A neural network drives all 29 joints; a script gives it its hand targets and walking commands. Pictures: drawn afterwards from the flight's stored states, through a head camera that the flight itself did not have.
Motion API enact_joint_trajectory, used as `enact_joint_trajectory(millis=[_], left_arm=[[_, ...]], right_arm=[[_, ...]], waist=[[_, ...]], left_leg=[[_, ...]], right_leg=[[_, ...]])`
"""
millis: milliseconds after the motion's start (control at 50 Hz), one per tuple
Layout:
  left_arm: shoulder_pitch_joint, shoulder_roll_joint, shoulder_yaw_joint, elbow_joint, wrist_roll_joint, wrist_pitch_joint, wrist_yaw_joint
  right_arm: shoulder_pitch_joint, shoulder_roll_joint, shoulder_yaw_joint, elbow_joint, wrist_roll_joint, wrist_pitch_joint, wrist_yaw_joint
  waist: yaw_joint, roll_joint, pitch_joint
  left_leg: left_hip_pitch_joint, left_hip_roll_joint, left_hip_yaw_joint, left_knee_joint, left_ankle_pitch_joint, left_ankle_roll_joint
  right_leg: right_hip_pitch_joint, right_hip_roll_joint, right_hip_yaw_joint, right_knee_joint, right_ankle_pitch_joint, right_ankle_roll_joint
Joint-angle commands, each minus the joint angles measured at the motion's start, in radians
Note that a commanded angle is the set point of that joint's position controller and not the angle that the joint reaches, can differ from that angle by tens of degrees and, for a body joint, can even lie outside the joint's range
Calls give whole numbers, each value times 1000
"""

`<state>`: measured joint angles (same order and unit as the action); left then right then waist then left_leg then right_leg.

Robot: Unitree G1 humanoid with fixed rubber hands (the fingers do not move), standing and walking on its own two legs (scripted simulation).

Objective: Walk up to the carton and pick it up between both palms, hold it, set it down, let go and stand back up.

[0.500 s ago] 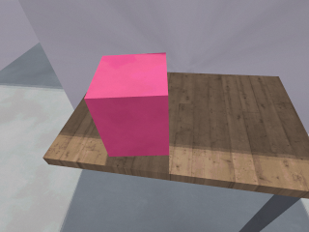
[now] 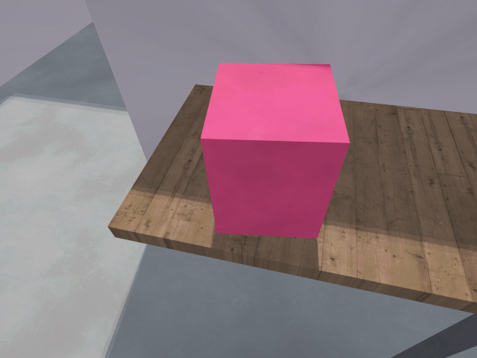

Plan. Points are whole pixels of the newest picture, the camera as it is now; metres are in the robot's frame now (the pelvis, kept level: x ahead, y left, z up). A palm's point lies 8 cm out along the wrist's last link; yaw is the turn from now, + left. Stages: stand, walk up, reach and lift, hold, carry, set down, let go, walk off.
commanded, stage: walk up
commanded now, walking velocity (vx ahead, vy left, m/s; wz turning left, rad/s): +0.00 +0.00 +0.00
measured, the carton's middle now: (270, 153) +0.47 -0.03 +0.09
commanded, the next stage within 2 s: stand in 1.24 s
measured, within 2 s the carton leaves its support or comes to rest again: neither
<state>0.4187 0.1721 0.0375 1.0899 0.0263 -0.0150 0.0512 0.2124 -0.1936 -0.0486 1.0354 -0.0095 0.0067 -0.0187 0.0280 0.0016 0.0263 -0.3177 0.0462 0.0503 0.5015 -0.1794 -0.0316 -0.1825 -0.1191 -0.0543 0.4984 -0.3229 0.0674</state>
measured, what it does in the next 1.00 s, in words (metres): steps on the spot: right foot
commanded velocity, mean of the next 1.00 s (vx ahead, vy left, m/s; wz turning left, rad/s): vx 0.00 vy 0.00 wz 0.00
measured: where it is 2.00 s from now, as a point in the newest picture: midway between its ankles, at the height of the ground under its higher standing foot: outside the picture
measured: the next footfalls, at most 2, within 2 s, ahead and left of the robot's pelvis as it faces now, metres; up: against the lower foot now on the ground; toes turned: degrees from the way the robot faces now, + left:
right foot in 0.36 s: +0.03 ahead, -0.08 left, +0.00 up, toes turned -3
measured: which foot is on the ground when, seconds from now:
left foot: down 0.00-1.00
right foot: down 0.00-0.00, up 0.02-0.34, down 0.36-1.00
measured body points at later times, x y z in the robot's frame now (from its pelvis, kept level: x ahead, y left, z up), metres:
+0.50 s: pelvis +0.01 +0.03 +0.01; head +0.01 +0.02 +0.46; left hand -0.02 +0.24 -0.15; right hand +0.00 -0.17 -0.16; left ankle +0.04 +0.13 -0.73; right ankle -0.01 -0.08 -0.73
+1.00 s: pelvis +0.02 +0.02 +0.01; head +0.02 +0.02 +0.46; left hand -0.02 +0.22 -0.15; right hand -0.02 -0.17 -0.15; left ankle +0.04 +0.13 -0.73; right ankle -0.01 -0.08 -0.73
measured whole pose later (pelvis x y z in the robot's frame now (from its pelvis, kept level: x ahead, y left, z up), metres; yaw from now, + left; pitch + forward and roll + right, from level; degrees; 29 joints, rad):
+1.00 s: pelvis +0.02 +0.02 +0.01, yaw -1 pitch -2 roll +0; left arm 0.36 0.10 -0.01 1.18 0.00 -0.02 0.04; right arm 0.34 -0.10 0.02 1.15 -0.01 -0.02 -0.04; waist 0.00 0.00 0.03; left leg -0.17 0.01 0.08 0.37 -0.18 0.02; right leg -0.08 0.01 -0.07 0.35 -0.24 -0.02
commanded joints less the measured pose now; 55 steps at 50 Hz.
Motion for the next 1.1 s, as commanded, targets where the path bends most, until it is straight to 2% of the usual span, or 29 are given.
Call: enact_joint_trajectory(millis=[0,20,40,60,80,120,140,220,240,300,320,340,380,400,420,460,500,580,640,700,760,820,860,940,980,1020,1080], left_arm=[[176,-49,-20,-4,-20,9,-10],[154,0,-11,11,-35,34,-2],[85,39,-4,2,-30,46,-5],[55,29,-5,3,-20,48,-13],[53,18,-7,13,-16,49,-19],[84,8,-8,36,-2,50,-22],[92,5,-9,42,-3,50,-20],[40,0,-15,34,-10,49,-14],[26,11,-10,44,-6,48,-11],[31,-17,-21,52,-9,34,-8],[45,-17,-23,59,-11,26,-8],[51,1,-19,64,-7,19,-5],[43,22,-22,62,-6,8,-3],[3,16,-27,59,-20,8,-7],[-6,9,-22,58,-23,5,-10],[-8,-14,-31,59,-27,-3,-10],[-11,-8,-30,51,-28,-2,-10],[19,8,-26,62,-29,-4,-10],[17,6,-27,66,-25,-5,-10],[15,7,-28,71,-26,-9,-12],[1,0,-30,70,-26,-9,-12],[15,-14,-36,81,-29,-8,-13],[21,-15,-36,84,-25,-6,-12],[22,-17,-39,87,-24,-9,-12],[33,-19,-40,93,-26,-9,-11],[26,-17,-39,90,-28,-10,-12],[32,-9,-39,95,-24,-10,-11]], right_arm=[[216,-162,-6,15,-3,-40,-18],[199,-131,-1,25,0,-32,-15],[135,-79,14,6,-7,-31,-9],[82,-66,24,-8,-11,-31,-8],[56,-62,30,-17,-13,-31,-12],[72,-39,34,-6,2,-34,-20],[79,-27,39,-2,5,-36,-18],[79,-31,48,16,-2,-33,-23],[88,-58,44,14,2,-32,-23],[102,-60,39,27,7,-24,-20],[95,-55,40,34,7,-20,-19],[112,-23,46,38,11,-21,-16],[146,-18,46,45,18,-24,-10],[131,15,55,47,20,-22,-8],[120,-4,52,49,11,-23,-11],[147,-9,54,60,4,-24,-9],[168,-2,55,86,2,-24,-7],[168,6,59,94,0,-29,-10],[180,16,61,104,3,-31,-13],[196,24,61,105,2,-34,-15],[206,23,61,111,3,-32,-18],[215,17,59,113,0,-31,-19],[221,28,61,117,0,-29,-19],[228,19,61,115,1,-31,-20],[213,22,59,113,0,-32,-19],[228,25,63,118,1,-33,-19],[225,27,62,119,2,-34,-19]], waist=[[-6,269,-65],[-42,317,-76],[-32,249,11],[-17,203,28],[-5,196,28],[5,151,4],[6,140,-6],[-11,153,35],[-17,137,30],[-17,105,48],[-7,76,46],[-15,29,50],[-37,-17,33],[-47,-121,85],[-39,-164,84],[-46,-134,78],[-44,-73,94],[-22,15,85],[-24,36,72],[-26,0,60],[-36,10,68],[-25,20,82],[-28,-7,85],[-34,-25,80],[-26,-6,95],[-30,-20,90],[-31,13,99]], left_leg=[[300,332,-299,-191,533,32],[176,314,-319,-237,306,118],[109,241,-283,-268,162,107],[96,194,-226,-275,106,87],[93,169,-179,-281,128,82],[107,157,-148,-278,141,102],[109,159,-146,-280,130,113],[77,165,-167,-298,-51,156],[103,175,-180,-302,-95,151],[74,167,-188,-271,-98,147],[69,151,-174,-258,-82,135],[50,139,-170,-244,-59,120],[29,98,-133,-211,-51,93],[87,56,-84,-206,-5,81],[168,58,-70,-173,35,80],[164,62,-68,-158,60,75],[132,56,-66,-180,12,68],[125,60,-74,-196,9,59],[127,54,-75,-198,31,55],[156,62,-76,-187,57,59],[154,62,-77,-187,53,59],[141,64,-86,-194,45,62],[162,61,-86,-189,43,63],[159,68,-84,-187,67,65],[149,65,-85,-186,62,65],[150,65,-84,-186,74,63],[153,66,-86,-186,74,64]], right_leg=[[-193,45,7,143,-278,-47],[-113,44,40,199,-292,-55],[-125,50,56,234,-247,-61],[-137,59,61,241,-194,-68],[-134,61,54,249,-146,-69],[-113,76,40,271,-101,-65],[-100,77,41,267,-96,-64],[-91,84,37,157,-84,-65],[-84,81,30,128,-55,-68],[-21,69,39,-69,50,-74],[26,67,39,-154,131,-76],[65,44,65,-172,188,-83],[108,-27,145,-194,187,-93],[-9,-14,147,-199,136,-102],[-71,-3,147,-233,104,-98],[-42,0,128,-251,131,-98],[-28,5,131,-250,85,-108],[9,10,119,-232,129,-112],[25,10,112,-225,163,-112],[21,11,106,-223,176,-111],[14,12,105,-226,175,-113],[20,14,97,-224,177,-108],[-6,16,101,-229,149,-111],[7,11,99,-221,178,-109],[6,15,105,-227,174,-109],[13,11,101,-220,186,-110],[4,11,105,-221,185,-108]])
